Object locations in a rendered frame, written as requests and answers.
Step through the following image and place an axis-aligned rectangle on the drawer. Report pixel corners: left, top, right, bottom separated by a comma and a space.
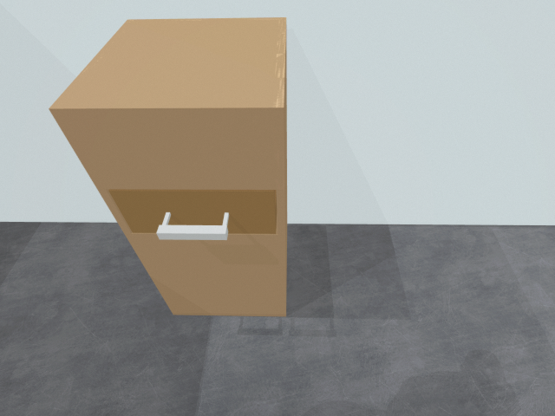
109, 189, 277, 234

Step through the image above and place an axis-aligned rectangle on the handle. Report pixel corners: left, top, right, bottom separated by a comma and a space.
156, 212, 229, 240

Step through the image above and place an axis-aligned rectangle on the cabinet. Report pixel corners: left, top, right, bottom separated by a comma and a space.
49, 17, 287, 316

